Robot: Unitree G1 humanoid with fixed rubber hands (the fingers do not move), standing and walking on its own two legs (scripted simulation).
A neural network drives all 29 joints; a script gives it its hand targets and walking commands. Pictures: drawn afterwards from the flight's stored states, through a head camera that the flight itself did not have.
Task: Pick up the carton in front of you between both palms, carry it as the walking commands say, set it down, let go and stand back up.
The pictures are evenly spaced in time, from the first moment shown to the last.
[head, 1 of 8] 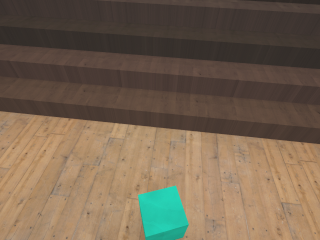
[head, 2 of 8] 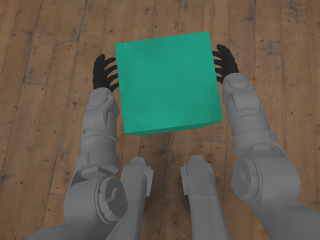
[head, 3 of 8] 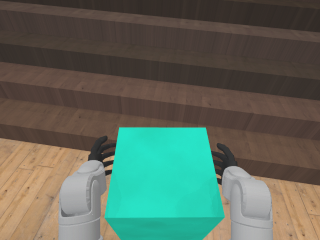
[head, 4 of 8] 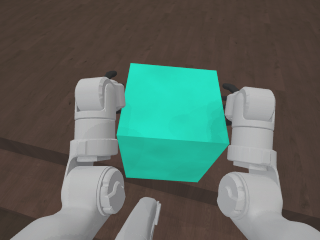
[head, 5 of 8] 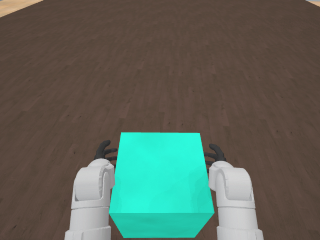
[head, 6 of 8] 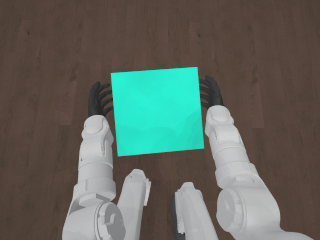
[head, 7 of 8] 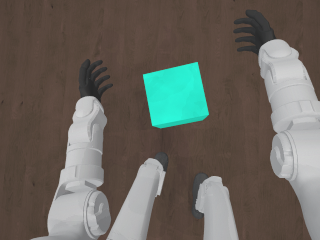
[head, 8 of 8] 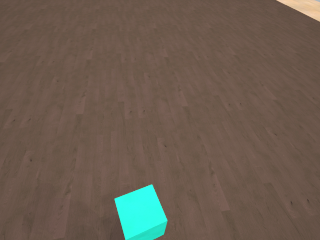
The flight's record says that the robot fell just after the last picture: no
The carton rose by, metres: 2.01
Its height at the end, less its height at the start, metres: +1.26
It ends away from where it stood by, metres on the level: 4.25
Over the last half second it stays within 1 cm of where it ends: yes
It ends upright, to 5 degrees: yes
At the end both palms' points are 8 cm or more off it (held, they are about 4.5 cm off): yes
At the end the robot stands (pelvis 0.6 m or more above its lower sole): yes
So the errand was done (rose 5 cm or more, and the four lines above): yes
